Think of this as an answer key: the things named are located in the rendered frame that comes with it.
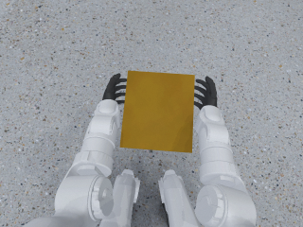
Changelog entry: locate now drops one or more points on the carton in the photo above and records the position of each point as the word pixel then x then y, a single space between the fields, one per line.
pixel 158 111

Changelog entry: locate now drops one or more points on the right robot forearm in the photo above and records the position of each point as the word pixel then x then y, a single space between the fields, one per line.
pixel 217 163

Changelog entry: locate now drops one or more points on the left robot upper arm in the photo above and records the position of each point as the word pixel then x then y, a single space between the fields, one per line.
pixel 81 201

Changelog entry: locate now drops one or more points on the left robot forearm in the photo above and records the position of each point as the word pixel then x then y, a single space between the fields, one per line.
pixel 96 153

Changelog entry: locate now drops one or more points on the robot thigh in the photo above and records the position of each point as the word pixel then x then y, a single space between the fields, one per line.
pixel 125 194
pixel 174 195

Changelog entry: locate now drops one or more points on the right robot thigh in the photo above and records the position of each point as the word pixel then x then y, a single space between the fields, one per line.
pixel 174 195

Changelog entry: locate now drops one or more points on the right robot upper arm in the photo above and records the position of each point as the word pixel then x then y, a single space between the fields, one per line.
pixel 218 205

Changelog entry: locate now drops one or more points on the left robot thigh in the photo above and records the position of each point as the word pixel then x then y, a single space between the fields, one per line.
pixel 125 194

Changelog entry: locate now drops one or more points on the left robot hand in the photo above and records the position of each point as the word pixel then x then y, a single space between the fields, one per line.
pixel 111 88

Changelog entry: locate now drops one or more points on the right robot hand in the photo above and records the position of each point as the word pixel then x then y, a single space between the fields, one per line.
pixel 210 94

